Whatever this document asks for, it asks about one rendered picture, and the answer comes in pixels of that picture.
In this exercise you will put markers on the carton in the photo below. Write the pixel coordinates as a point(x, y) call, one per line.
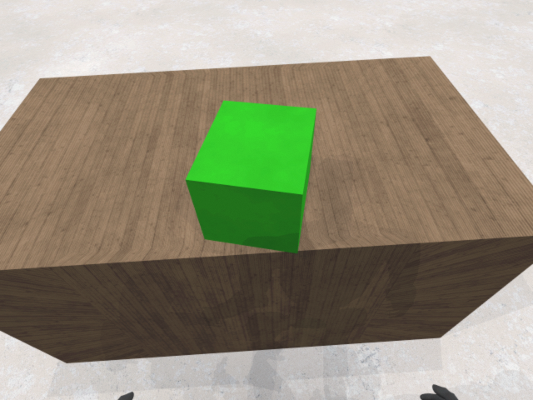
point(249, 180)

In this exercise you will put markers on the pedestal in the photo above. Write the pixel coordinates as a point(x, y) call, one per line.
point(415, 215)

